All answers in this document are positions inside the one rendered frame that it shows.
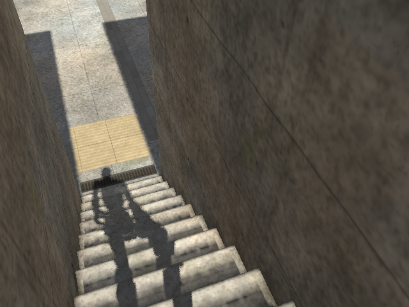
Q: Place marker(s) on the stairs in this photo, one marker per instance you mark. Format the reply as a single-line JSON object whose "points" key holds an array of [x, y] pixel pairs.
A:
{"points": [[142, 246]]}

